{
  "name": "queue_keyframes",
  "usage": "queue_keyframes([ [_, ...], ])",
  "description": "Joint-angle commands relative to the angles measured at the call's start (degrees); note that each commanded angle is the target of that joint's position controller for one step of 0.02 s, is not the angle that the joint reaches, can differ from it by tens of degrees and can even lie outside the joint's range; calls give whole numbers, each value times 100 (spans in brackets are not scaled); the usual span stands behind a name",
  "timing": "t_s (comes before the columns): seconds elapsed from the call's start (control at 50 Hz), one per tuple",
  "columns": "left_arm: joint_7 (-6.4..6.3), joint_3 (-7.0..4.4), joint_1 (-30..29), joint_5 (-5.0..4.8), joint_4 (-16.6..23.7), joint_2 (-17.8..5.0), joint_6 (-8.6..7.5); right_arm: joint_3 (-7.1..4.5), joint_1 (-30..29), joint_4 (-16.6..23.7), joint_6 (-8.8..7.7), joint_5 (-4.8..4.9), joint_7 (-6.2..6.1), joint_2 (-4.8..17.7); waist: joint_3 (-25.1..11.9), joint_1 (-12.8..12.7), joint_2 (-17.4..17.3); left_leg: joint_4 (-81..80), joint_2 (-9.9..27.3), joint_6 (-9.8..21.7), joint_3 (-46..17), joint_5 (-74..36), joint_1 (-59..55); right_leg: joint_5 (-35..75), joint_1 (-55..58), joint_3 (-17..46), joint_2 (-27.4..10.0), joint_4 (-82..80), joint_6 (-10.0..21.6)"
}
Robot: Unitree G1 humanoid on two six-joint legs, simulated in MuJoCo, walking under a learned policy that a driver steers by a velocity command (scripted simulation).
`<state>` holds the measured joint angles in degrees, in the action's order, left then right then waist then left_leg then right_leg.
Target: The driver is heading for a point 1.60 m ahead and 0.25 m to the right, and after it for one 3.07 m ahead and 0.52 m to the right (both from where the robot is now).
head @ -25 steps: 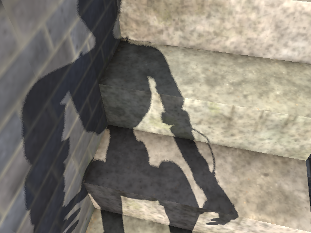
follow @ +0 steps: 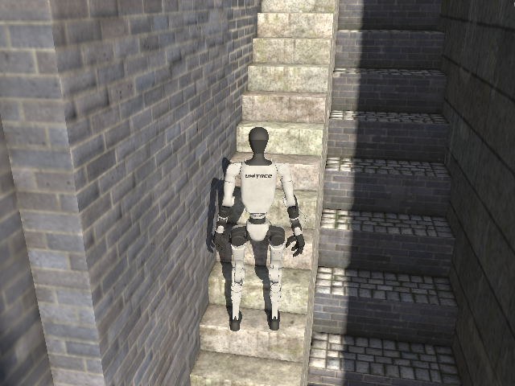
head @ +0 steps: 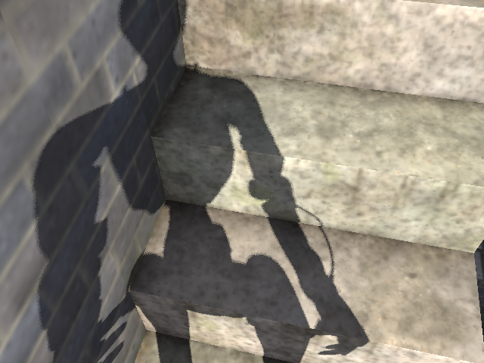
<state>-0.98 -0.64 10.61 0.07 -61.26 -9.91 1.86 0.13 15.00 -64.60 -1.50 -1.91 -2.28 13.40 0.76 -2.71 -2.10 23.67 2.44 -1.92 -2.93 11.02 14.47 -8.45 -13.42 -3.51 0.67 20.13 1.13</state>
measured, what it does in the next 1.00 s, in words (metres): lifts its right foot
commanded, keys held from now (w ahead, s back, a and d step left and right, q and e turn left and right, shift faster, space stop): no key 0.26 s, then w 0.74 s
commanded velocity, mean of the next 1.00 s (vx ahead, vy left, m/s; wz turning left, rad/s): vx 0.26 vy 0.00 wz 0.00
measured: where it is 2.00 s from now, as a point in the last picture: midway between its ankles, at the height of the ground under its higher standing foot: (291, 315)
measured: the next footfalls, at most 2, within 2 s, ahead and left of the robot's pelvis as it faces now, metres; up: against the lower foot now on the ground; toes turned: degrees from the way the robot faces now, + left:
right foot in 1.14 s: +0.27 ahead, -0.19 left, +0.21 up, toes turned -4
left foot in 1.84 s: +0.57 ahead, +0.11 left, +0.41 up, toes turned +12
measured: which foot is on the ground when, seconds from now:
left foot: down 0.00-1.00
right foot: down 0.00-0.90, up 0.92-1.00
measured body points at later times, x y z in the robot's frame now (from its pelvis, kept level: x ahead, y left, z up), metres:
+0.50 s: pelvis +0.02 +0.00 +0.00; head +0.04 -0.01 +0.45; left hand +0.04 +0.25 -0.15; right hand +0.03 -0.26 -0.16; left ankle +0.01 +0.14 -0.74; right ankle +0.02 -0.11 -0.74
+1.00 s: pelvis +0.10 -0.01 -0.01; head +0.12 -0.01 +0.44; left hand +0.22 +0.23 -0.14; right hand +0.12 -0.28 -0.16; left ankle +0.01 +0.14 -0.74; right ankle +0.05 -0.14 -0.47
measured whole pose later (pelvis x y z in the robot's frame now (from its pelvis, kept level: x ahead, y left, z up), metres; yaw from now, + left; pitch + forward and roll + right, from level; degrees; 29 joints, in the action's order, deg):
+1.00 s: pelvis +0.10 -0.01 -0.01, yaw -1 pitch +3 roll +0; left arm -0.3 0.3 7.5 -3.4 -51.3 -12.4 -1.7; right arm 0.0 16.9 -59.4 -3.5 -2.0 -1.7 15.7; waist -0.7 -1.6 0.0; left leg 29.0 3.6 -2.5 1.0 22.7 9.3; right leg -38.9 -50.5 4.0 3.7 114.8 -0.9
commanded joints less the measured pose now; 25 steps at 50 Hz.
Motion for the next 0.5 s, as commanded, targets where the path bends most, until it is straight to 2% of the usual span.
queue_keyframes([
  [0.02,-13,-107,165,-62,111,-535,-20,-98,302,85,-2,20,-17,623,68,-3,202,-501,229,436,-196,-90,360,-6,355,458,-441,-433,290],
  [0.04,-34,-109,213,-56,100,-556,-13,-101,307,90,-9,20,-9,632,15,-6,174,-503,239,435,-191,-137,320,36,386,459,-446,-433,286],
  [0.06,7,-73,215,37,122,-512,-40,-93,517,30,-5,-14,-30,557,-186,14,145,-441,237,440,-107,-115,270,-39,459,476,-446,-378,288],
  [0.08,28,-72,168,31,133,-502,-52,-94,511,32,2,-15,-38,551,-139,17,169,-440,232,439,-108,-92,297,-64,428,476,-443,-379,291],
  [0.1,-15,-109,165,-64,112,-551,-27,-105,304,96,-4,22,-15,628,52,-3,189,-502,236,432,-190,-137,338,31,367,462,-442,-432,289],
  [0.12,-36,-111,219,-57,101,-568,-19,-106,315,98,-12,23,-6,638,-5,-5,158,-503,244,430,-185,-181,299,71,405,464,-446,-428,285],
  [0.14,5,-75,229,36,120,-521,-45,-97,526,37,-8,-12,-27,564,-197,13,127,-441,242,435,-100,-153,253,-13,474,481,-448,-376,288],
  [0.16,26,-74,185,30,131,-510,-55,-98,520,39,-1,-14,-35,557,-145,16,153,-441,237,435,-101,-122,283,-42,440,481,-445,-379,292],
  [0.18,-16,-111,182,-65,112,-559,-29,-109,315,102,-7,23,-13,634,49,-3,176,-503,240,428,-183,-161,327,53,377,467,-443,-433,289],
  [0.2,-37,-113,236,-58,101,-575,-20,-111,327,103,-15,24,-4,644,-6,-5,148,-503,248,427,-179,-203,289,92,414,468,-447,-429,286],
  [0.22,4,-77,248,35,121,-526,-46,-102,539,43,-10,-11,-25,570,-197,12,118,-441,246,432,-95,-174,243,5,482,484,-448,-378,289],
  [0.24,-28,-118,220,-56,118,-572,-23,-114,343,95,-13,26,-8,640,26,-1,168,-498,246,425,-179,-204,303,104,419,467,-441,-430,291],
  [0.26,-43,-118,252,-54,110,-578,-15,-116,341,100,-16,25,0,650,-21,-4,144,-502,251,425,-176,-229,273,125,438,469,-447,-430,290],
  [0.28,4,-61,303,45,77,-452,-43,-83,610,-24,-4,-21,-27,496,-277,14,130,-511,229,449,-92,161,219,-252,529,498,-451,-446,312],
  [0.3,-18,-96,290,-44,44,-478,-25,-85,422,-6,5,17,-23,543,3,-4,187,-618,203,473,-180,482,313,-494,401,493,-435,-552,332],
  [0.38,-58,-171,227,-100,78,-675,-67,-145,319,10,13,58,-84,736,60,-8,93,-407,167,783,-234,1693,538,-1614,51,534,-392,-351,537],
  [0.44,-46,-197,117,-123,154,-685,-145,-172,295,96,-5,76,-96,779,107,36,36,-279,287,1011,-414,1931,660,-1646,-279,613,-427,-128,631],
  [0.5,-59,-180,87,-92,217,-655,-209,-157,274,239,-42,87,-93,731,20,38,45,-179,313,1100,-455,1811,776,-1476,-282,626,-395,63,649],
])
Over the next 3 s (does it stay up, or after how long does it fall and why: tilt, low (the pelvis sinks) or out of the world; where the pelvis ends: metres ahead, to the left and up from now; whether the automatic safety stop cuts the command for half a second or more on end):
stays up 0.67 -0.21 0.60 its command is cut before an obstacle after 1.8 s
